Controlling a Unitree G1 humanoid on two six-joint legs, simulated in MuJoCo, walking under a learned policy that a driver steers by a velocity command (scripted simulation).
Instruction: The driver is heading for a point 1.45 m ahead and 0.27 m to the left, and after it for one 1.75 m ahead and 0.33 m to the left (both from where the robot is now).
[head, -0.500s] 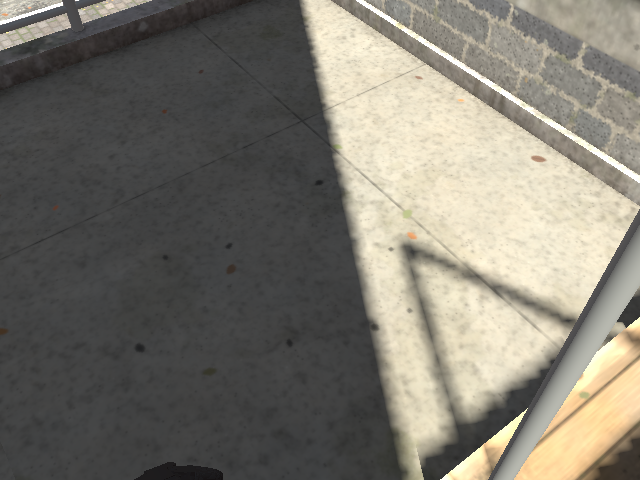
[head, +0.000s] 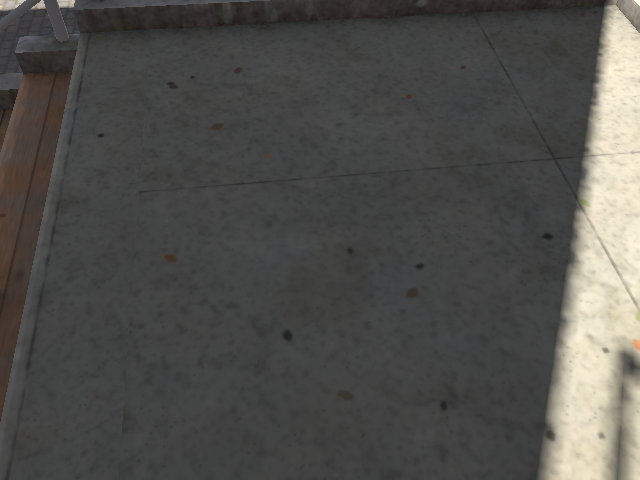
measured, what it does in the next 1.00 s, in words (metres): goes down, turning left: left foot 0.17 m lower, then right foot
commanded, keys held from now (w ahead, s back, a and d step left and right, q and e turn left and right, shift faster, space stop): q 0.38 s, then no key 0.62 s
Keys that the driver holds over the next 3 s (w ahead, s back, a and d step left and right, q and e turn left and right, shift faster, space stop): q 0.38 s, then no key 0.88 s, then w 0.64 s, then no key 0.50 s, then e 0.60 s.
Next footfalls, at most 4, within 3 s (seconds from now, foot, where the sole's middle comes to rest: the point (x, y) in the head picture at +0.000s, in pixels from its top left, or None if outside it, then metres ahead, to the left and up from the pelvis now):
0.20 left None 0.20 0.23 -0.91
0.64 right None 0.35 0.03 -0.91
1.52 left None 0.27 0.25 -0.91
1.96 right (265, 399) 0.71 0.18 -0.91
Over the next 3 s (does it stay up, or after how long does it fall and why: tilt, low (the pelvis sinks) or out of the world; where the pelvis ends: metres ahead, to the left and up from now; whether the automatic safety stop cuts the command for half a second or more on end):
stays up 0.66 0.21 -0.13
